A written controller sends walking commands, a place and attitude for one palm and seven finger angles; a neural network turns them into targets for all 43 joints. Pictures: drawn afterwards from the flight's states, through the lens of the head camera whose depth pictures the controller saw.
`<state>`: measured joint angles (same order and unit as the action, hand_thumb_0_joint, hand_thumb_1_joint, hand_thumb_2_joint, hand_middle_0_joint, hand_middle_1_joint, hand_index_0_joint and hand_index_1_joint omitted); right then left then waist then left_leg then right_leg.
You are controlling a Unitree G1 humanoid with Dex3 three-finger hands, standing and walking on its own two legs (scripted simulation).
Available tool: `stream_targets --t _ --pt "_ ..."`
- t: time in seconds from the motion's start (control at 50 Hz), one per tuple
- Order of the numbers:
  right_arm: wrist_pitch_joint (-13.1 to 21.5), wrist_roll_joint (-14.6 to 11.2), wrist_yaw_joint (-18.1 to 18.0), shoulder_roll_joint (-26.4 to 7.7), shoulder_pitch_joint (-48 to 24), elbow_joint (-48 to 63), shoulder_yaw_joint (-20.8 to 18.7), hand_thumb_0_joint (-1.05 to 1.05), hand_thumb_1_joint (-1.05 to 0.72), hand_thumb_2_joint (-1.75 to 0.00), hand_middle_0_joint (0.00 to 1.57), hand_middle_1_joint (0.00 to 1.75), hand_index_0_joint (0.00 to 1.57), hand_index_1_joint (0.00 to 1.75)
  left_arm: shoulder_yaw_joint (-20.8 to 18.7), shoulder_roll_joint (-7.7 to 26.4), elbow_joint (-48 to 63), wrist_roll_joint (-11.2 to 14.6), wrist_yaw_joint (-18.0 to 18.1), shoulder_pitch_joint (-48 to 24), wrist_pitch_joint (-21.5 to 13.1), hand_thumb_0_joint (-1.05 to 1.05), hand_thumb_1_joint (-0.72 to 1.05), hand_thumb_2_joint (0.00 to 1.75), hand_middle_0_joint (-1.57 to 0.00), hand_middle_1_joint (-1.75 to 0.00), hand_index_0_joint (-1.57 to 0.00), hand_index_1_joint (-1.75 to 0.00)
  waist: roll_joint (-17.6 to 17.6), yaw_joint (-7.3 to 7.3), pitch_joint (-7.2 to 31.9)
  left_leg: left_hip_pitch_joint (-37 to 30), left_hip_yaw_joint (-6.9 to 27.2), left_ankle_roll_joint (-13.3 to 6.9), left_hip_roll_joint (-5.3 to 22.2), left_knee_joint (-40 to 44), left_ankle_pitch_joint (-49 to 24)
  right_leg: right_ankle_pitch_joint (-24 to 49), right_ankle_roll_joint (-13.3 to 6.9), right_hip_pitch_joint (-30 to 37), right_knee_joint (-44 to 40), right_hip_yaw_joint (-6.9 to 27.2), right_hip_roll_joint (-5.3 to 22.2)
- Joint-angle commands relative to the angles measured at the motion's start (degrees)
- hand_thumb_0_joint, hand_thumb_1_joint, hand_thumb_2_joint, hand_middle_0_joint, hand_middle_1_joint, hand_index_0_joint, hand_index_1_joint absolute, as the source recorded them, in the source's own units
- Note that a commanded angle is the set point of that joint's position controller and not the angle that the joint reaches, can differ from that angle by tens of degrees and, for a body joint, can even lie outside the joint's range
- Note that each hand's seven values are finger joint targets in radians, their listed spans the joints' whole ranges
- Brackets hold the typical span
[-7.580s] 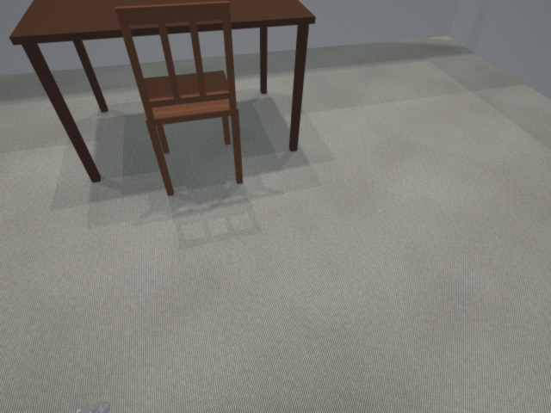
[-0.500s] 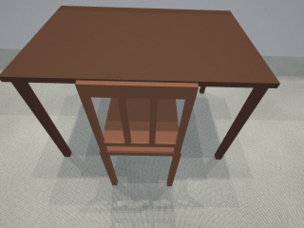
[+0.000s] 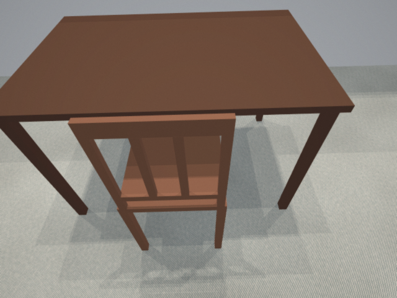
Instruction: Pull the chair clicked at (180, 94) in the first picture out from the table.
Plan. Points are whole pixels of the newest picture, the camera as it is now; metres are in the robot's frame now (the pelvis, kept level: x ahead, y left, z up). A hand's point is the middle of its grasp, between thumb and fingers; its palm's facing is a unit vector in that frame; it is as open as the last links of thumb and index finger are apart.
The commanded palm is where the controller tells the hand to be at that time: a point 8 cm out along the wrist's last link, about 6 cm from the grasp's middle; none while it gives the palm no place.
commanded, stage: come to a stop and stand still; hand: left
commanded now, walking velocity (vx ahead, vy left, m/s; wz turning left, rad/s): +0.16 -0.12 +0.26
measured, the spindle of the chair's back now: (145, 169) +0.47 +0.18 -0.09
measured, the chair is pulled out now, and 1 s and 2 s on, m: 0.00 0.00 0.00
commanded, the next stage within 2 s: look again from close up in 1.26 s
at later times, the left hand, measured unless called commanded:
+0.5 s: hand out of the picture +0.06 +0.16 -0.17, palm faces +0.10 -0.95 -0.31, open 7.3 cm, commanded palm none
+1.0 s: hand out of the picture +0.04 +0.20 -0.18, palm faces +0.10 -0.97 -0.23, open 7.4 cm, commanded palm none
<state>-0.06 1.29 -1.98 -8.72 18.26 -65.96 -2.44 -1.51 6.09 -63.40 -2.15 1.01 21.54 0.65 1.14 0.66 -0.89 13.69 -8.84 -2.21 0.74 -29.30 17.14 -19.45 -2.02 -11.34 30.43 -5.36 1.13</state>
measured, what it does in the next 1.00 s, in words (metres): steps on the spot: left foot, then left foot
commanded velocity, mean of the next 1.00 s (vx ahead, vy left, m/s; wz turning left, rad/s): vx -0.05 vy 0.06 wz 0.01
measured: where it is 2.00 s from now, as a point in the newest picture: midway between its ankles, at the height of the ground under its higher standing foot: outside the picture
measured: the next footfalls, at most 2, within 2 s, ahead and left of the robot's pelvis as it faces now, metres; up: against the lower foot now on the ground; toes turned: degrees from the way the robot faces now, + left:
left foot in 0.26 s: +0.11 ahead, +0.09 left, +0.00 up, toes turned +7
left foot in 0.86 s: +0.06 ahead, +0.11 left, +0.00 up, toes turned +4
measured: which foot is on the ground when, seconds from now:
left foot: down 0.00-0.00, up 0.02-0.24, down 0.26-0.48, up 0.50-0.84, down 0.86-1.00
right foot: down 0.00-1.00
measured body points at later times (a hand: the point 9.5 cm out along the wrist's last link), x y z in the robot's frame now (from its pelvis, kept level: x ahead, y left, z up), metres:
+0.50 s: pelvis +0.05 -0.04 -0.01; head +0.10 -0.06 +0.44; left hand +0.06 +0.21 -0.15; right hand +0.14 -0.26 -0.18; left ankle +0.07 +0.09 -0.73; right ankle +0.03 -0.13 -0.74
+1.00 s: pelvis +0.02 +0.00 +0.00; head +0.05 +0.02 +0.45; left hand +0.04 +0.25 -0.16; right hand +0.11 -0.22 -0.15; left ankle +0.02 +0.11 -0.73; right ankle +0.00 -0.12 -0.71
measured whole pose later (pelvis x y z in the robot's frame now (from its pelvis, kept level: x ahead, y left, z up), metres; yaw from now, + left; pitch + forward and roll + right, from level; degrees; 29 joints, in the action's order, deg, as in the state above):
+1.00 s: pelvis +0.02 +0.00 +0.00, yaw +3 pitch -1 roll +2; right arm -1.7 1.5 -0.8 -9.1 9.8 -58.4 -0.3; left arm -1.9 11.9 -57.9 -1.2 2.4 13.0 2.6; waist -3.5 -1.8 -4.7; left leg 12.1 -2.5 -1.7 -2.1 -28.2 15.4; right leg -28.0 0.6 -16.6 44.2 -0.2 2.3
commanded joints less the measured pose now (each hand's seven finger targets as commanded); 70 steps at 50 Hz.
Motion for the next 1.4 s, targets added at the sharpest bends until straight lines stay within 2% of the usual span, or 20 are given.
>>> stream_targets --t 0.0,0.08,0.16,0.22,0.26,0.28,0.3,0.42,0.46,0.48,0.58,0.66,0.8,0.86,0.9,1.0,1.14,1.32,1.34,1.38 --pt "0.35 -0.06 -0.06 -2.16 -4.45 5.18 -0.21 0.0 -0.9 -0.9 0.2 0.3 0.2 0.3 -1.25 6.97 -0.1 0.39 1.18 9.93 -1.53 0.0 0.9 0.9 -0.2 -0.3 -0.2 -0.3 -15.31 -3.64 -7.61 19.65 3.29 0.36 1.51 -19.24 13.06 4.49 -9.55 5.19 -19.08 20.53 16.95" --pt "1.18 -0.31 0.01 -0.16 -3.88 4.54 0.47 0.0 -0.9 -0.9 0.2 0.3 0.2 0.3 -0.7 5.29 -0.09 0.26 1.65 7.86 -2.88 0.0 0.9 0.9 -0.2 -0.3 -0.2 -0.3 -1.31 -1.8 -3.72 20.79 5.09 1.51 1.96 -24.27 10.26 41.99 -11.2 13.14 -10.23 10.37 15.16" --pt "0.9 -1.0 -0.37 0.78 -2.53 4.14 1.79 0.0 -0.9 -0.9 0.2 0.3 0.2 0.3 -0.23 6.54 0.16 0.8 2.01 4.71 -3.12 0.0 0.9 0.9 -0.2 -0.3 -0.2 -0.3 -5.36 -0.42 -0.25 6.53 2.8 2.44 -0.37 -6.0 1.2 62.84 -6.23 10.61 -3.02 5.33 12.44" --pt "0.77 -0.78 -0.9 -3.7 2.7 3.55 0.16 0.0 -0.9 -0.9 0.2 0.3 0.2 0.3 -0.96 7.89 2.27 1.74 1.99 2.09 -2.36 0.0 0.9 0.9 -0.2 -0.3 -0.2 -0.3 -5.98 1.84 1.91 -9.92 4.66 0.15 2.38 0.54 -34.04 54.04 -0.48 0.35 6.98 2.77 8.11" --pt "0.14 -0.74 -1.09 -7.75 5.57 3.84 -0.92 0.0 -0.9 -0.9 0.2 0.3 0.2 0.3 -0.6 4.36 4.22 1.63 2.71 1.45 -1.43 0.0 0.9 0.9 -0.2 -0.3 -0.2 -0.3 5.16 2.18 2.46 -13.98 16.81 -9.0 15.77 1.51 -60.73 5.63 2.94 -8.34 16.58 0.71 1.95" --pt "0.04 -0.82 -1.17 -7.88 2.52 4.38 -0.46 0.0 -0.9 -0.9 0.2 0.3 0.2 0.3 -0.61 3.87 4.49 1.38 2.72 1.18 -0.74 0.0 0.9 0.9 -0.2 -0.3 -0.2 -0.3 9.43 0.61 0.32 -7.14 19.14 -11.36 17.77 6.12 -59.79 -15.82 2.61 -7.08 21.26 3.48 0.69" --pt "0.21 -0.64 -1.15 -7.63 -1.76 5.67 -0.08 0.0 -0.9 -0.9 0.2 0.3 0.2 0.3 -0.61 4.3 4.34 1.71 2.61 1.27 -0.1 0.0 0.9 0.9 -0.2 -0.3 -0.2 -0.3 8.92 -1.02 -2.03 -2.91 19.65 -11.97 17.98 7.49 -54.28 -17.44 2.1 -6.32 21.81 5.8 1.59" --pt "-1.3 -0.77 -0.29 -8.01 -7.37 9.38 -1.16 0.0 -0.9 -0.9 0.2 0.3 0.2 0.3 -1.16 6.46 3.83 0.54 2.25 4.3 -0.34 0.0 0.9 0.9 -0.2 -0.3 -0.2 -0.3 -2.32 -3.63 4.14 -2.75 12.14 -3.12 8.44 -2.82 -28.23 13.65 2.27 1.01 -5.86 6.67 3.3" --pt "-2.68 -0.84 0.35 -5.05 -6.99 11.09 -1.58 0.0 -0.9 -0.9 0.2 0.3 0.2 0.3 -2.08 13.63 5.98 0.07 2.11 -0.32 -0.81 0.0 0.9 0.9 -0.2 -0.3 -0.2 -0.3 -16.61 -2.33 -0.52 8.33 5.97 3.57 -3.1 -16.4 11.05 33.85 -6.92 0.18 -11.78 23.03 20.35" --pt "-3.44 -0.32 0.34 -5.68 -8.66 10.98 -1.84 0.0 -0.9 -0.9 0.2 0.3 0.2 0.3 -2.07 14.09 6.88 0.06 2.16 -1.48 -0.69 0.0 0.9 0.9 -0.2 -0.3 -0.2 -0.3 -12.31 -2.8 -1.48 9.14 9.73 3.74 -2.03 -25.18 14.87 32.71 -11.14 -2.78 -11.4 22.97 21.48" --pt "-3.09 -0.36 0.93 -5.97 -10.06 11.1 -1.5 0.0 -0.9 -0.9 0.2 0.3 0.2 0.3 -2.5 14.1 8.1 0.17 2.66 -1.57 -1.3 0.0 0.9 0.9 -0.2 -0.3 -0.2 -0.3 -8.32 -3.06 0.02 17.57 9.72 5.05 -1.99 -31.86 11.53 56.15 -10.37 10.84 -4.52 15.4 16.52" --pt "-2.71 -0.7 1.2 -5.99 -12.38 12.65 -0.95 0.0 -0.9 -0.9 0.2 0.3 0.2 0.3 -2.92 15.21 8.4 0.16 2.94 0.24 -1.05 0.0 0.9 0.9 -0.2 -0.3 -0.2 -0.3 -9.79 -4.51 3.02 16.24 9.07 5.28 -1.88 -25.98 9.24 53.99 -10.45 14.88 -4.13 15.7 16.37" --pt "-1.15 -1.11 1.22 -5.38 -4.48 10.45 -0.25 0.0 -0.9 -0.9 0.2 0.3 0.2 0.3 -2.9 15.76 10.28 0.59 1.89 -6.67 -0.42 0.0 0.9 0.9 -0.2 -0.3 -0.2 -0.3 -10.0 -0.19 3.79 -6.81 5.0 3.91 -2.63 5.78 -6.33 32.93 -4.17 1.32 -1.6 11.56 11.19" --pt "-0.38 -0.27 0.71 -12.47 -4.98 10.87 -0.82 0.0 -0.9 -0.9 0.2 0.3 0.2 0.3 -1.34 9.36 10.32 1.35 1.77 -5.1 0.52 0.0 0.9 0.9 -0.2 -0.3 -0.2 -0.3 13.55 -1.07 2.13 -7.08 23.49 -6.24 16.26 12.29 -29.78 -12.58 3.37 -8.34 13.72 4.18 0.66" --pt "-0.68 0.21 0.59 -9.92 -9.5 11.35 0.23 0.0 -0.9 -0.9 0.2 0.3 0.2 0.3 -1.16 9.18 9.06 1.17 1.86 -4.72 1.5 0.0 0.9 0.9 -0.2 -0.3 -0.2 -0.3 10.19 -2.64 -2.71 4.4 21.3 -8.46 14.16 15.03 -19.65 -12.59 2.68 -4.09 18.62 5.93 1.4" --pt "-0.55 -0.22 0.19 -9.45 -7.33 9.68 0.52 0.0 -0.9 -0.9 0.2 0.3 0.2 0.3 -0.66 8.53 6.03 1.08 0.96 -3.79 0.5 0.0 0.9 0.9 -0.2 -0.3 -0.2 -0.3 5.1 -2.28 0.12 -3.15 17.46 -6.57 10.27 10.2 -23.82 -3.95 2.79 -1.65 5.16 3.8 1.45" --pt "-0.63 -0.65 0.58 -5.99 -3.78 6.6 1.1 0.0 -0.9 -0.9 0.2 0.3 0.2 0.3 0.21 10.01 3.75 1.15 1.26 -4.77 -1.69 0.0 0.9 0.9 -0.2 -0.3 -0.2 -0.3 -7.31 0.02 -2.31 -5.78 12.01 1.52 3.45 6.83 -9.42 10.51 -0.82 -3.63 -11.73 12.0 7.28" --pt "0.48 -0.91 0.42 -5.78 -1.32 3.54 1.87 0.0 -0.9 -0.9 0.2 0.3 0.2 0.3 0.68 8.4 1.46 1.38 1.32 -1.18 -1.78 0.0 0.9 0.9 -0.2 -0.3 -0.2 -0.3 -0.24 -0.93 -2.6 -5.46 12.9 0.7 4.7 10.7 -11.88 10.51 0.36 -0.83 -11.62 9.93 4.81" --pt "1.74 -1.11 0.98 -7.19 -5.2 7.47 1.91 0.0 -0.9 -0.9 0.2 0.3 0.2 0.3 1.23 9.12 0.57 0.54 3.38 1.95 -3.46 0.0 0.9 0.9 -0.2 -0.3 -0.2 -0.3 -5.36 -2.44 -5.37 0.47 10.69 1.81 5.36 -0.95 -14.51 24.75 1.38 -1.52 -11.14 10.97 6.71" --pt "1.16 -0.4 1.35 -5.04 -0.55 7.69 1.88 0.0 -0.9 -0.9 0.2 0.3 0.2 0.3 1.22 10.16 4.33 1.34 2.43 -3.8 -3.53 0.0 0.9 0.9 -0.2 -0.3 -0.2 -0.3 0.84 1.29 -4.67 -0.39 11.28 1.39 2.87 2.79 -2.12 0.96 -1.84 -5.81 -11.32 12.68 7.23"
